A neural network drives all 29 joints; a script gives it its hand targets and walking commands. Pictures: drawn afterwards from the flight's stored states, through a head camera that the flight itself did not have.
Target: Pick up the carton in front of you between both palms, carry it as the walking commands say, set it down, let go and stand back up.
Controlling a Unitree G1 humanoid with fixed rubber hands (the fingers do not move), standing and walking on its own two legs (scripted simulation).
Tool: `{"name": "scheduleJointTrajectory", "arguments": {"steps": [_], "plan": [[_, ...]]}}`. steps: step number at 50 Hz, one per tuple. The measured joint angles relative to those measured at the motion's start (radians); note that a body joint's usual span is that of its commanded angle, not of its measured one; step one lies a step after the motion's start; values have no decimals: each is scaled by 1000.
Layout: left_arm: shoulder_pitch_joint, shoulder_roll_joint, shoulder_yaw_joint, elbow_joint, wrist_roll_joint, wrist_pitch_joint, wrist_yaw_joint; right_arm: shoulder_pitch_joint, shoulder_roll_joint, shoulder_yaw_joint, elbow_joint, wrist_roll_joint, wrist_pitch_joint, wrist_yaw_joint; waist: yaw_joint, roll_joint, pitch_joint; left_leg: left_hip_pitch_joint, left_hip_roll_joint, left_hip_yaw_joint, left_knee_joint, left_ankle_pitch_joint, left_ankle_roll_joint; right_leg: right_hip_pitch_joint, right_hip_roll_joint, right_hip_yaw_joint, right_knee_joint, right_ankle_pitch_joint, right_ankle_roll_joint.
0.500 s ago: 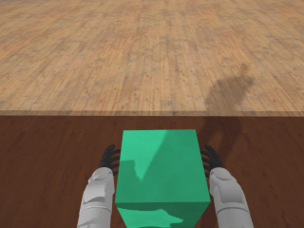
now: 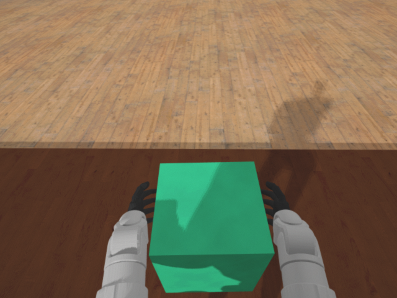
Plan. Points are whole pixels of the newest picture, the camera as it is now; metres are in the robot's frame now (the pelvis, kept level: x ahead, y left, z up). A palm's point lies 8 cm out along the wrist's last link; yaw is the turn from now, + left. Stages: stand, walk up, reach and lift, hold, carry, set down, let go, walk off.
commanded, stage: reach and lift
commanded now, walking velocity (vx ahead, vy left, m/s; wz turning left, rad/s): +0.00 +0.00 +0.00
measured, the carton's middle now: (208, 229) +0.31 +0.00 -0.04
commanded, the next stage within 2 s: hold in 0.52 s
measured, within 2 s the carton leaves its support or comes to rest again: neither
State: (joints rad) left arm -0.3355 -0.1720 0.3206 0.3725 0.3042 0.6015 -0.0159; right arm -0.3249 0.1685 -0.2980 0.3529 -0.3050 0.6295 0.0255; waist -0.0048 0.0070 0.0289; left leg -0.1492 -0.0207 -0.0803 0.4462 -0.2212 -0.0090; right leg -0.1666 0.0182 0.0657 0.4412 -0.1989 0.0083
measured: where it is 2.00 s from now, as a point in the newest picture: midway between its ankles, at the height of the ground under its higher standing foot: outside the picture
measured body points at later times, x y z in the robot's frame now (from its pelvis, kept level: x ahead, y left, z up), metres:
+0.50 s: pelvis +0.02 +0.00 +0.00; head -0.01 +0.00 +0.45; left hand +0.32 +0.15 +0.03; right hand +0.31 -0.15 +0.03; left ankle +0.02 +0.13 -0.74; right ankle +0.03 -0.13 -0.74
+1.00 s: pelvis +0.00 +0.00 +0.00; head -0.04 +0.00 +0.45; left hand +0.30 +0.15 +0.05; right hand +0.30 -0.15 +0.04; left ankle +0.02 +0.13 -0.74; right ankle +0.03 -0.13 -0.74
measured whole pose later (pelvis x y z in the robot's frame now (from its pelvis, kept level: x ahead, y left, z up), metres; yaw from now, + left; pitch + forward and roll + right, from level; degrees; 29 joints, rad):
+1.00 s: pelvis +0.00 +0.00 +0.00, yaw +0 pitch -8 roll +0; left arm -0.29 -0.16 0.25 0.24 0.28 0.74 -0.01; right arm -0.28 0.16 -0.23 0.22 -0.27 0.76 0.01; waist 0.00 0.01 0.05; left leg -0.04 -0.02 -0.08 0.38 -0.20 -0.01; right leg -0.06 0.02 0.07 0.38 -0.18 0.01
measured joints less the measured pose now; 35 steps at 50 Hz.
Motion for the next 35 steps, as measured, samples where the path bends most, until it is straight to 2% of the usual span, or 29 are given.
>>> {"name": "scheduleJointTrajectory", "arguments": {"steps": [15,27,35], "plan": [[65,18,-73,-71,-22,48,7,70,-18,76,-72,26,43,-12,1,-1,-7,67,3,-1,-65,10,1,66,-2,1,-63,8,-1],[75,20,-90,-104,-31,79,9,82,-21,88,-107,36,74,-14,1,-2,-1,88,2,1,-77,14,3,87,-3,3,-76,14,1],[102,26,-119,-180,-51,131,16,105,-25,118,-175,55,123,-21,5,-1,-8,121,4,2,-102,28,2,121,-3,5,-103,29,1]]}}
